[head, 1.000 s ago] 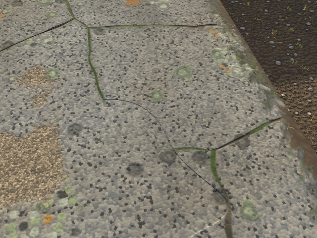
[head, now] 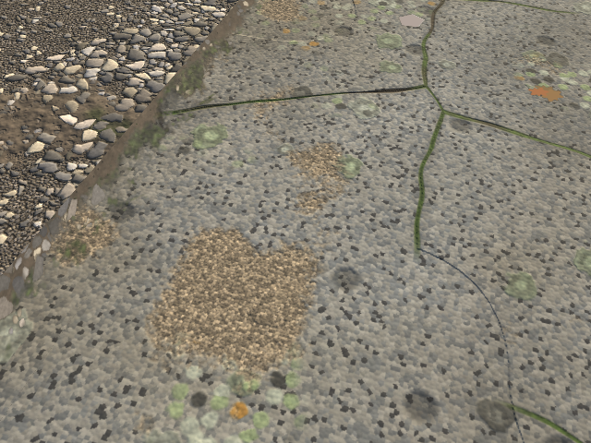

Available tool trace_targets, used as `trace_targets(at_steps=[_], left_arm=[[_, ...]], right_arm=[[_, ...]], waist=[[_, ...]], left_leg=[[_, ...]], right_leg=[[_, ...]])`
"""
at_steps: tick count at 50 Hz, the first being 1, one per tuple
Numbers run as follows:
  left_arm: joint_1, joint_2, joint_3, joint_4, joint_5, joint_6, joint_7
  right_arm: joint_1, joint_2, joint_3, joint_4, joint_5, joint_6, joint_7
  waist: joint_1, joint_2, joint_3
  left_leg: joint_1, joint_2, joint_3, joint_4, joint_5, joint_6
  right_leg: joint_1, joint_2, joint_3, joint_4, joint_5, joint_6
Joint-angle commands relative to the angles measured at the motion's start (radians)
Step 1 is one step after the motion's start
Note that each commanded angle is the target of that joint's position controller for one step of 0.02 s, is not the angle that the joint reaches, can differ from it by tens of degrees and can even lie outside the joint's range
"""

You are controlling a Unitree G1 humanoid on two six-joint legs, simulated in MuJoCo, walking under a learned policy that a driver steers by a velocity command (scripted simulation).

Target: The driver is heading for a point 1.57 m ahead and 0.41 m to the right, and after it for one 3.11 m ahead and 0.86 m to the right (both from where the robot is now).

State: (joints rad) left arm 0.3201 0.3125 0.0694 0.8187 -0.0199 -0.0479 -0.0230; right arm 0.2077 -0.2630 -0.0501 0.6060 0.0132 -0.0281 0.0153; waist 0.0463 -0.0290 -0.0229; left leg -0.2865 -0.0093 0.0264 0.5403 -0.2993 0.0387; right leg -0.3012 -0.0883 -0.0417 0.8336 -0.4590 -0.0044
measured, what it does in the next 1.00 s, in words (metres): walks ahead: right foot, then left foot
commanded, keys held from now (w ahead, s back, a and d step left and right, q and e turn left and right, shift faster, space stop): w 0.62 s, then no key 0.14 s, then e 0.24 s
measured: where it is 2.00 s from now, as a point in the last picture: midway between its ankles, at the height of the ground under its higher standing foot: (357, 372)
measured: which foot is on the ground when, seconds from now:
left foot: down 0.00-0.42, up 0.44-0.88, down 0.90-1.00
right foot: up 0.00-0.40, down 0.42-0.92, up 0.94-1.00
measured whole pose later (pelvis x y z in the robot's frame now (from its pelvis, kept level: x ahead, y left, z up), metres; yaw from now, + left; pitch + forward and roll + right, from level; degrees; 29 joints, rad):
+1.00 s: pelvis +0.47 +0.00 -0.01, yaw -5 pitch +2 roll -1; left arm 0.26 0.31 0.05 0.84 -0.02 -0.02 0.01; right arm 0.08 -0.25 -0.03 0.66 -0.02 -0.05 -0.01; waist 0.05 -0.01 0.05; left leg -0.46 0.03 0.03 0.51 -0.09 0.02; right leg -0.36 0.05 0.05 1.02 -0.59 0.02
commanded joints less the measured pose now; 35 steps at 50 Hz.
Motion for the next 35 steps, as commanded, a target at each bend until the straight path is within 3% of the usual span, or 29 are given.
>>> trace_targets(at_steps=[1, 3, 5, 8, 11, 15, 18, 19, 20, 21, 22, 23, 24, 25, 26, 27, 28, 31, 33, 35], left_arm=[[-0.177, 0.13, 0.021, -0.148, -0.023, -0.056, -0.011], [-0.163, 0.112, 0.02, -0.126, 0.005, -0.055, -0.012], [-0.147, 0.08, 0.013, -0.11, 0.011, -0.049, -0.017], [-0.201, 0.043, -0.003, -0.119, 0.015, -0.041, -0.015], [-0.308, 0.013, -0.021, -0.149, 0.008, -0.045, -0.023], [-0.401, 0.025, -0.024, -0.186, -0.001, -0.053, -0.043], [-0.382, 0.055, -0.015, -0.191, 0.003, -0.058, -0.051], [-0.339, 0.075, -0.005, -0.183, 0.006, -0.056, -0.047], [-0.232, 0.105, 0.013, -0.157, 0.008, -0.053, -0.038], [-0.072, 0.148, 0.033, -0.117, 0.009, -0.049, -0.026], [0.076, 0.239, 0.054, -0.098, 0.031, -0.044, -0.014], [0.124, 0.222, 0.046, -0.074, 0.018, -0.046, -0.024], [0.083, 0.148, 0.026, -0.075, 0.004, -0.045, -0.019], [0.001, 0.128, 0.018, -0.083, 0.003, -0.042, -0.013], [-0.064, 0.109, 0.011, -0.092, 0.012, -0.04, -0.009], [-0.104, 0.086, 0.005, -0.099, 0.027, -0.043, -0.011], [-0.125, 0.07, 0.001, -0.1, 0.036, -0.048, -0.012], [-0.128, 0.078, 0.004, -0.077, 0.022, -0.067, -0.011], [-0.117, 0.096, 0.007, -0.061, 0.026, -0.069, -0.004], [-0.112, 0.102, 0.007, -0.05, 0.025, -0.06, 0.005]], right_arm=[[0.212, -0.169, -0.05, -0.007, -0.005, -0.039, 0.001], [0.132, -0.137, -0.036, -0.014, -0.006, -0.043, 0.003], [0.117, -0.133, -0.033, -0.01, -0.013, -0.048, -0.005], [0.139, -0.141, -0.036, 0.022, -0.009, -0.051, -0.015], [0.18, -0.162, -0.041, 0.058, -0.005, -0.051, -0.024], [0.231, -0.182, -0.049, 0.109, 0.008, -0.049, -0.026], [0.229, -0.197, -0.055, 0.131, 0.01, -0.037, -0.031], [0.224, -0.211, -0.058, 0.133, 0.007, -0.031, -0.034], [0.213, -0.215, -0.058, 0.135, 0.004, -0.023, -0.036], [0.215, -0.198, -0.047, 0.133, -0.003, -0.017, -0.041], [0.307, -0.11, -0.019, 0.104, -0.016, -0.025, -0.036], [0.375, -0.038, 0.006, 0.124, -0.008, -0.045, -0.028], [0.243, -0.146, -0.02, 0.107, 0.023, -0.06, -0.02], [0.149, -0.171, -0.025, 0.073, 0.037, -0.069, -0.018], [0.101, -0.165, -0.022, 0.066, 0.02, -0.075, -0.022], [0.099, -0.158, -0.027, 0.07, 0.007, -0.07, -0.024], [0.133, -0.143, -0.027, 0.08, 0.006, -0.059, -0.024], [0.147, -0.1, -0.019, 0.091, -0.001, -0.031, -0.03], [0.078, -0.099, -0.017, 0.069, -0.017, -0.03, -0.036], [0.032, -0.075, -0.008, 0.062, -0.023, -0.041, -0.032]], waist=[[-0.131, 0.2, 0.037], [-0.084, 0.147, 0.082], [-0.059, 0.136, 0.072], [-0.065, 0.1, 0.074], [-0.1, 0.113, 0.098], [-0.114, 0.11, 0.136], [-0.082, 0.123, 0.107], [-0.056, 0.144, 0.063], [0.005, 0.153, -0.015], [0.079, 0.142, -0.124], [0.074, -0.035, -0.303], [0.048, -0.222, -0.449], [0.079, -0.149, -0.311], [0.056, -0.097, -0.151], [0.024, -0.017, -0.068], [-0.015, -0.015, -0.021], [-0.047, -0.039, -0.021], [-0.076, -0.048, 0.016], [-0.07, -0.028, 0.058], [-0.061, -0.019, 0.049]], left_leg=[[0.42, 0.339, -0.533, -0.324, -0.179, 0.243], [0.322, 0.271, -0.397, -0.361, -0.001, 0.206], [0.277, 0.238, -0.3, -0.386, 0.199, 0.191], [0.257, 0.208, -0.192, -0.397, 0.348, 0.178], [0.218, 0.189, -0.13, -0.414, 0.343, 0.157], [0.272, 0.236, -0.129, -0.406, 0.325, 0.149], [0.366, 0.262, -0.122, -0.322, 0.519, 0.122], [0.388, 0.256, -0.115, -0.253, 0.7, 0.111], [0.383, 0.229, -0.089, -0.112, 0.884, 0.092], [0.273, 0.184, -0.058, 0.097, 0.89, 0.06], [-0.092, 0.086, -0.031, 0.49, 0.52, 0.001], [-0.309, -0.069, -0.152, 0.731, -0.281, -0.027], [-0.424, -0.013, -0.199, 0.817, -0.265, -0.015], [-0.465, 0.042, -0.148, 0.793, -0.171, -0.005], [-0.432, 0.089, -0.121, 0.736, -0.083, -0.002], [-0.375, 0.122, -0.119, 0.685, -0.027, -0.003], [-0.314, 0.142, -0.126, 0.664, 0.007, -0.005], [-0.299, 0.161, -0.106, 0.584, 0.049, -0.034], [-0.334, 0.159, -0.09, 0.481, 0.128, -0.064], [-0.29, 0.137, -0.062, 0.315, 0.246, -0.072]], right_leg=[[-0.635, -0.02, 0.078, 0.358, 0.04, -0.038], [-0.576, -0.049, 0.084, 0.283, 0.184, -0.027], [-0.518, -0.046, 0.069, 0.237, 0.278, -0.004], [-0.491, -0.027, 0.054, 0.073, 0.392, 0.029], [-0.409, 0.008, 0.03, -0.13, 0.524, 0.029], [-0.369, 0.032, 0.038, -0.268, 0.55, -0.009], [-0.31, 0.058, 0.026, -0.315, 0.457, -0.054], [-0.232, 0.088, 0.001, -0.309, 0.411, -0.072], [-0.081, 0.125, -0.033, -0.318, 0.395, -0.1], [0.179, 0.107, -0.017, -0.298, 0.423, -0.135], [0.608, -0.155, 0.338, -0.262, 0.375, -0.263], [0.765, -0.301, 0.77, -0.442, 0.122, -0.353], [0.674, -0.265, 0.737, -0.52, 0.007, -0.298], [0.509, -0.239, 0.591, -0.549, 0.045, -0.262], [0.347, -0.207, 0.492, -0.573, 0.139, -0.246], [0.228, -0.169, 0.415, -0.602, 0.233, -0.238], [0.159, -0.146, 0.373, -0.632, 0.266, -0.239], [0.062, -0.125, 0.268, -0.704, 0.338, -0.262], [0.05, -0.115, 0.194, -0.702, 0.597, -0.262], [0.056, -0.065, 0.089, -0.664, 0.81, -0.226]])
